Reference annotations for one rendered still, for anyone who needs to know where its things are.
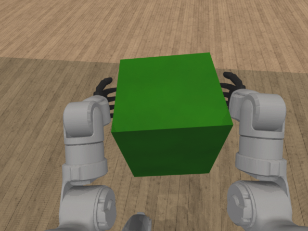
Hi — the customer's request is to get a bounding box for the right robot hand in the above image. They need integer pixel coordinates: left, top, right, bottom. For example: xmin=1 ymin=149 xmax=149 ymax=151
xmin=220 ymin=72 xmax=246 ymax=108

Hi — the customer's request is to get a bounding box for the left robot forearm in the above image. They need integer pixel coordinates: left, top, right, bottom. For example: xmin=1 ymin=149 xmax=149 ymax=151
xmin=59 ymin=95 xmax=111 ymax=220

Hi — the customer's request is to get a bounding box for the carton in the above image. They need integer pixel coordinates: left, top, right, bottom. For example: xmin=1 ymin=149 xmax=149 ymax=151
xmin=111 ymin=52 xmax=233 ymax=177

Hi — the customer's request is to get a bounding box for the robot left upper arm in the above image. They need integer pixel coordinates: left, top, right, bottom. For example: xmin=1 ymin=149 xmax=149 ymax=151
xmin=45 ymin=185 xmax=116 ymax=231

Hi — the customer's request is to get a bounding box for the right robot forearm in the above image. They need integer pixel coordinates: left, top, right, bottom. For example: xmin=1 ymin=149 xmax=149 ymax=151
xmin=229 ymin=89 xmax=292 ymax=210

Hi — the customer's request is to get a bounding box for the robot left thigh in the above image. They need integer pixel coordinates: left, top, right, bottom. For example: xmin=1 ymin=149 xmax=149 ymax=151
xmin=122 ymin=214 xmax=152 ymax=231

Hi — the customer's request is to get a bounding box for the robot right upper arm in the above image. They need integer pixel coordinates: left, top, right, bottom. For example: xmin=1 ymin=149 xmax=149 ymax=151
xmin=227 ymin=180 xmax=308 ymax=231

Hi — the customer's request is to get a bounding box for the left robot hand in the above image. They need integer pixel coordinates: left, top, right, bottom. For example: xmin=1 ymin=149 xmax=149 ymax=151
xmin=93 ymin=77 xmax=116 ymax=118

